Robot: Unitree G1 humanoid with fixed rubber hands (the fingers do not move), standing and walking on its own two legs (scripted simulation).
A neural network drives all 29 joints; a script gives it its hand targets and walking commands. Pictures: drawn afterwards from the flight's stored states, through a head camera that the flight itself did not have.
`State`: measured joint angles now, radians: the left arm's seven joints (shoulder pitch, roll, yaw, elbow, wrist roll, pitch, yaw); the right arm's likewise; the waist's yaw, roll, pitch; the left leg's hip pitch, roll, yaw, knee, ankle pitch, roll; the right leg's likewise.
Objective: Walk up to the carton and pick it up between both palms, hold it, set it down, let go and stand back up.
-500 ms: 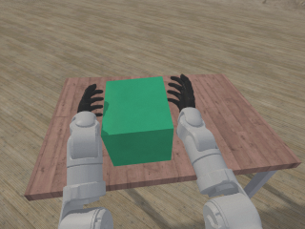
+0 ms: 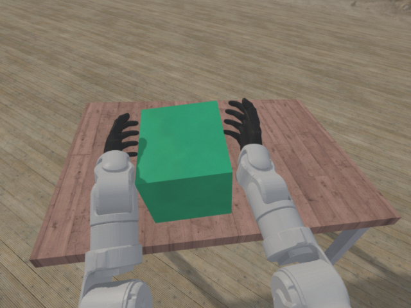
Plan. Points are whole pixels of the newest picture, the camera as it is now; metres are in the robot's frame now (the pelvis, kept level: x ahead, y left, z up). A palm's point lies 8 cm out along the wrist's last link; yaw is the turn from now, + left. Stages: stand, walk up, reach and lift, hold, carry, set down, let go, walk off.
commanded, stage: hold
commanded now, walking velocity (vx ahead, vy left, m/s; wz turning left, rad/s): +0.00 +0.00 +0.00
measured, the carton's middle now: (186, 161) +0.39 +0.01 +0.11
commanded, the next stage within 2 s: none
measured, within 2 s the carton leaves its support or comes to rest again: neither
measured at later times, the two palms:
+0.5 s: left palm (113, 153) +0.36 +0.14 +0.17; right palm (246, 141) +0.37 -0.10 +0.19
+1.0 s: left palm (116, 153) +0.37 +0.14 +0.17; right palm (248, 142) +0.37 -0.11 +0.18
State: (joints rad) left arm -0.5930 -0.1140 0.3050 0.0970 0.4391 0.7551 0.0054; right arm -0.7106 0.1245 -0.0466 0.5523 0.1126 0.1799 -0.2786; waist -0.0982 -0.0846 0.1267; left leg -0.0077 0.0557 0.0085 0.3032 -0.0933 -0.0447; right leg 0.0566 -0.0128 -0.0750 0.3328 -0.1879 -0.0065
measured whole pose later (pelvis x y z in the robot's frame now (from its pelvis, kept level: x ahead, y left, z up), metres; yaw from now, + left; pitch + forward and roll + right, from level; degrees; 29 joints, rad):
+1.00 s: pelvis +0.00 +0.00 +0.00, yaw +0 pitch -12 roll +0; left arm -0.61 -0.13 0.32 0.09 0.45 0.76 0.01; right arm -0.71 0.12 -0.03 0.55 0.11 0.18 -0.29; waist -0.10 -0.08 0.14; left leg 0.01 0.05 0.02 0.31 -0.10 -0.04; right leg 0.07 -0.02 -0.08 0.34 -0.19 0.00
